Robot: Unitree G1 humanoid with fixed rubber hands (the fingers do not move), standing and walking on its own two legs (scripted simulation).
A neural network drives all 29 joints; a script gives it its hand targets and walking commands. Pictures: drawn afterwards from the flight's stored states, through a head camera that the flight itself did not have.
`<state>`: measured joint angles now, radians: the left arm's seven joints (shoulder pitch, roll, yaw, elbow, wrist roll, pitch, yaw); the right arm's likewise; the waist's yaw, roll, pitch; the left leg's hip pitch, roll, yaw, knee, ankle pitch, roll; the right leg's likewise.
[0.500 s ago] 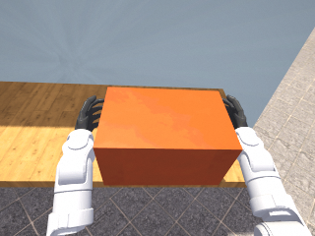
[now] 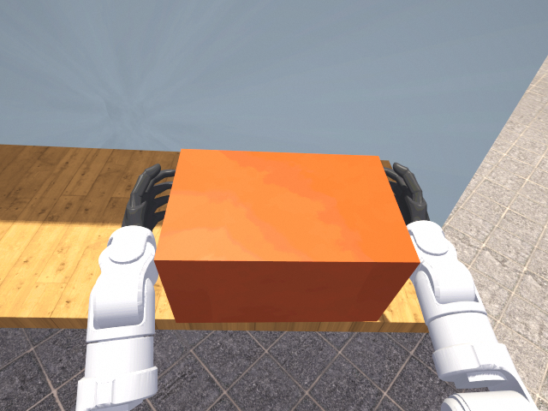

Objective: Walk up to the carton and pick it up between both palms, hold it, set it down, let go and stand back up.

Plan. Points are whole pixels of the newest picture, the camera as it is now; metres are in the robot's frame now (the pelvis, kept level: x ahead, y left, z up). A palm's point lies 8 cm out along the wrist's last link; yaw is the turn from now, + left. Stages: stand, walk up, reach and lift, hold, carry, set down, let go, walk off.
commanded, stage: hold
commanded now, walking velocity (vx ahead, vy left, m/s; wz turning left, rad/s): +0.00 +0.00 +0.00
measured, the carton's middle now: (280, 236) +0.33 +0.00 +0.12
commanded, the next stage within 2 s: set down in 1.62 s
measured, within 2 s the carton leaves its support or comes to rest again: neither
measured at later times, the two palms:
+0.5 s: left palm (143, 221) +0.34 +0.19 +0.14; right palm (411, 216) +0.34 -0.19 +0.15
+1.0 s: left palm (142, 219) +0.34 +0.19 +0.15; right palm (413, 214) +0.34 -0.19 +0.15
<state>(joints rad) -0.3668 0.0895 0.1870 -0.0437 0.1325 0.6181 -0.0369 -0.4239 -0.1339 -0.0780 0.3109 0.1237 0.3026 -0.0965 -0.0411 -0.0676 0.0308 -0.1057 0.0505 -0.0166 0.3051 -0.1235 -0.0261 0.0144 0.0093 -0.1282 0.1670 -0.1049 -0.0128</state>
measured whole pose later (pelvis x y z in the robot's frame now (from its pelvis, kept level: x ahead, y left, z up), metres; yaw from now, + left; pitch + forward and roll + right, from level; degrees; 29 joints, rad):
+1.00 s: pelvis +0.00 +0.00 +0.00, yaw +0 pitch -5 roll -1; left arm -0.40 0.09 0.20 -0.02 0.14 0.63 -0.04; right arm -0.45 -0.13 -0.09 0.34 0.11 0.30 -0.09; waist -0.05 -0.08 0.04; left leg -0.10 0.05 -0.02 0.30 -0.12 -0.03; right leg 0.02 0.01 -0.13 0.17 -0.11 -0.02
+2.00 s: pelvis +0.00 -0.01 +0.00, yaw +1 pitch -5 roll -1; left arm -0.36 0.10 0.20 0.15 0.14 0.41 -0.08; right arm -0.39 -0.06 -0.13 0.46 0.01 0.11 -0.08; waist -0.01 -0.07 0.05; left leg -0.07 0.04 -0.04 0.26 -0.10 -0.04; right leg 0.04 0.01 -0.15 0.15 -0.11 -0.02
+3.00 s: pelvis +0.04 +0.00 +0.00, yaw +0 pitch +4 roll +0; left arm -0.46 0.08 0.23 0.63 0.14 -0.01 -0.06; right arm -0.41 -0.06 -0.20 0.74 -0.04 -0.18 -0.11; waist -0.04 -0.04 -0.01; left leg -0.18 0.03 -0.01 0.20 -0.10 -0.03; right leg -0.08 -0.01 -0.12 0.13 -0.12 0.00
